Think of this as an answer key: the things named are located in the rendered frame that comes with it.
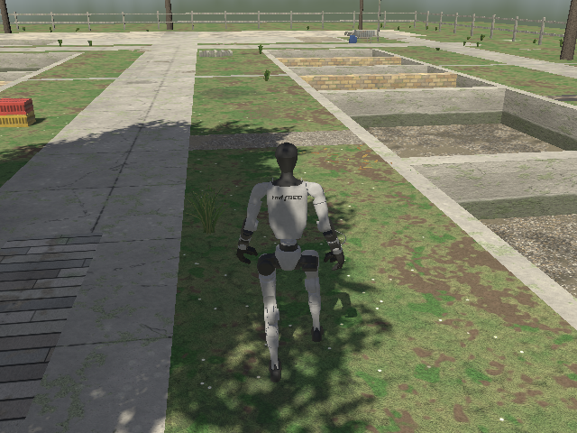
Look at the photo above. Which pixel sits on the left robot upper arm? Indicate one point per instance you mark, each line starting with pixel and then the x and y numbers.
pixel 254 205

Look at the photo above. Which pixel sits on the right robot upper arm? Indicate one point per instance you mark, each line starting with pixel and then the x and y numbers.
pixel 316 191

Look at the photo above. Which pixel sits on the right robot forearm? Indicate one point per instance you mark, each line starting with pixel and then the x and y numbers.
pixel 332 239

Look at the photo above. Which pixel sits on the left robot forearm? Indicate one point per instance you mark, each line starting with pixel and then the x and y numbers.
pixel 245 237

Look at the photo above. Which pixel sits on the left robot hand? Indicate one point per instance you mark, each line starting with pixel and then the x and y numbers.
pixel 250 251

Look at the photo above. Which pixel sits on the left robot foot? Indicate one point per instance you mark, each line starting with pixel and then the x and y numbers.
pixel 275 374

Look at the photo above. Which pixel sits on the right robot hand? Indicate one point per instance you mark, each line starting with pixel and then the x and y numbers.
pixel 335 257

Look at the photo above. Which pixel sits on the humanoid robot head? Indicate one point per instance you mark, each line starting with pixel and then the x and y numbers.
pixel 287 156

